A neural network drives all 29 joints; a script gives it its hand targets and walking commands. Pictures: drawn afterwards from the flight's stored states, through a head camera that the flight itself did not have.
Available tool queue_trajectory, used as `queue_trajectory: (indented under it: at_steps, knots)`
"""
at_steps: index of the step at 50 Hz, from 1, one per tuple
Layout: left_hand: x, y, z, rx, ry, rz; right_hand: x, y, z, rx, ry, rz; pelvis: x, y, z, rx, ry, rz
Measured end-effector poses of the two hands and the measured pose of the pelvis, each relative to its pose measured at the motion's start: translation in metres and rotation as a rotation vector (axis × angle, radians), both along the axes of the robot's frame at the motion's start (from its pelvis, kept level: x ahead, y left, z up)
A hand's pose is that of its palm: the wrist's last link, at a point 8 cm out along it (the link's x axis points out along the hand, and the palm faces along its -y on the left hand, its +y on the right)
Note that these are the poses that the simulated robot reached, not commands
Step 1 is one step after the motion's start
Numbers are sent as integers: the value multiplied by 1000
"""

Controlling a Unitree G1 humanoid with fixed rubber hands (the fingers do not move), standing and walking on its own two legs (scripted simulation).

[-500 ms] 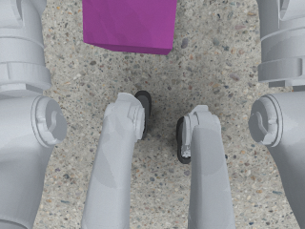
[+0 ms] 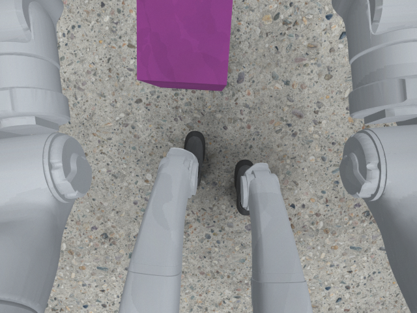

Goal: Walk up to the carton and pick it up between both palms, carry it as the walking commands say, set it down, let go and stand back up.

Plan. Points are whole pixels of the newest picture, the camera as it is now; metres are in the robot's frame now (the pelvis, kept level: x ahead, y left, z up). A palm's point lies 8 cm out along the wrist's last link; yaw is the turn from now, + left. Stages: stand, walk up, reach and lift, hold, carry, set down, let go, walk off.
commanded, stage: set down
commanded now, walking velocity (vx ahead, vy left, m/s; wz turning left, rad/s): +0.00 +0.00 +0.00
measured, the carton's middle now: (189, 34) +0.57 +0.13 -0.49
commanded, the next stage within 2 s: let go in 0.04 s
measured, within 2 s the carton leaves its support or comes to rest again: neither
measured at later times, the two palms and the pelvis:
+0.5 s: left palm (3, 118) +0.36 +0.27 -0.03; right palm out of the picture +0.43 -0.17 -0.02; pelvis +0.03 +0.00 +0.06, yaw +0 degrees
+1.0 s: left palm out of the picture +0.25 +0.24 +0.06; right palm out of the picture +0.31 -0.22 +0.06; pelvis +0.09 +0.00 +0.13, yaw +0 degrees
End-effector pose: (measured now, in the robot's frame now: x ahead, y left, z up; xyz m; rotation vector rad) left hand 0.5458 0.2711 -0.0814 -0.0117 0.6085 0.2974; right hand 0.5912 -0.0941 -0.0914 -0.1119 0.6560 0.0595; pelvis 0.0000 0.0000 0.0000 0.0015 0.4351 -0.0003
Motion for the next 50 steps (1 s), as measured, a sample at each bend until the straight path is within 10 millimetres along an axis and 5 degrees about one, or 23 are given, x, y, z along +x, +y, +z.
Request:
queue_trajectory:
  at_steps: [8, 14, 24, 30, 39, 44, 50]
  knots:
    - [-26, 3, -16, 4, 86, -67, -5, -15, 12, -57, -26, -30, 8, 3, 14, -8, -15, -1]
    - [-81, 2, -11, 71, 161, -195, -50, -38, 23, -127, -19, -57, 17, 5, 32, -10, -77, -1]
    - [-181, 3, 46, 109, 234, -281, -156, -75, 64, -155, 62, -68, 31, 5, 60, -7, -226, 2]
    - [-226, -6, 88, 85, 196, -266, -199, -95, 95, -129, 93, -76, 43, 3, 76, -2, -274, 2]
    - [-288, -27, 118, 26, 206, -265, -251, -118, 133, -138, 85, -62, 63, 0, 106, 10, -425, 2]
    - [-306, -27, 131, 25, 221, -256, -273, -124, 145, -134, 93, -57, 76, 1, 118, 19, -490, 3]
    - [-295, -29, 142, 26, 207, -275, -286, -128, 154, -126, 102, -63, 88, 4, 126, 19, -526, 2]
